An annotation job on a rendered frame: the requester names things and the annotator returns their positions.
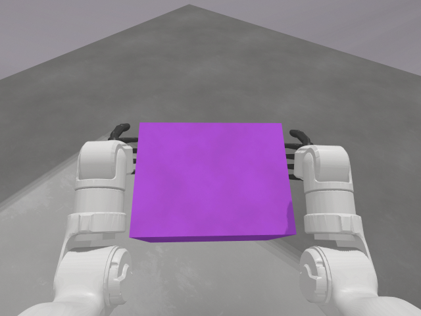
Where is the left robot forearm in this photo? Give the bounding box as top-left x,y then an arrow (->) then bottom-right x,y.
53,140 -> 134,298

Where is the right robot upper arm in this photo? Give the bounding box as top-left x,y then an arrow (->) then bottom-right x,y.
299,246 -> 421,316

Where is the left robot upper arm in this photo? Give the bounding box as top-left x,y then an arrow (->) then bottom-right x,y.
18,246 -> 134,316

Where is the right robot forearm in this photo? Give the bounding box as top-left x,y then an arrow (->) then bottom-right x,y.
293,145 -> 378,293

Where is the left robot hand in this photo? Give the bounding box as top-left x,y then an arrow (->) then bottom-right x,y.
108,123 -> 138,174

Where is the carton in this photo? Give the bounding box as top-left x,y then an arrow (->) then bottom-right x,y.
129,122 -> 297,243

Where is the right robot hand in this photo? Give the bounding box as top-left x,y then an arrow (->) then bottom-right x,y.
284,130 -> 313,181

